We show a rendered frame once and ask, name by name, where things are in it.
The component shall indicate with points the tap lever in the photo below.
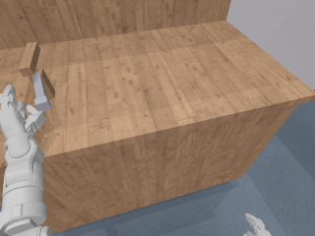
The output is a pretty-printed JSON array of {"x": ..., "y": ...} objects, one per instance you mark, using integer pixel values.
[{"x": 41, "y": 102}]

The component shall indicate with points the robot left upper arm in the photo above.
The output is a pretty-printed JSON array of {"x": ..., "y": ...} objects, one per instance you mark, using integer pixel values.
[{"x": 36, "y": 231}]

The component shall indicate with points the robot left forearm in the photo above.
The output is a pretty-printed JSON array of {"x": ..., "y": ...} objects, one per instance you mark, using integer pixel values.
[{"x": 22, "y": 197}]

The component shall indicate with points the counter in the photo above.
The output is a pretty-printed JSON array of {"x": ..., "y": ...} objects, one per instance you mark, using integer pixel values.
[{"x": 151, "y": 100}]

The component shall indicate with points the robot left hand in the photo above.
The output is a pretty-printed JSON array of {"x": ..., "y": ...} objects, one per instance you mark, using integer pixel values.
[{"x": 13, "y": 116}]

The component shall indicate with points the robot right hand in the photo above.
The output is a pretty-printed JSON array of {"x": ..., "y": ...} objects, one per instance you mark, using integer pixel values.
[{"x": 257, "y": 225}]

